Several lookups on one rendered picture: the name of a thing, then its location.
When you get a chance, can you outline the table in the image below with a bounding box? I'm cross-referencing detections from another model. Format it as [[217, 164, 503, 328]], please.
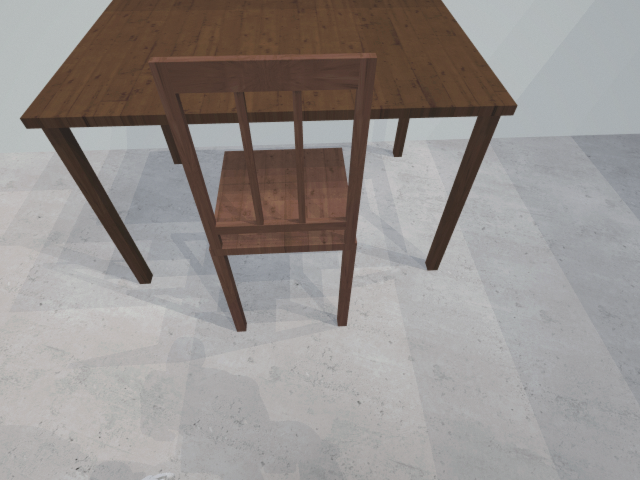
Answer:
[[20, 0, 518, 284]]

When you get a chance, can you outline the chair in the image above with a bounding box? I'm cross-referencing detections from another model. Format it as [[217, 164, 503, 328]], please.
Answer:
[[148, 53, 377, 332]]

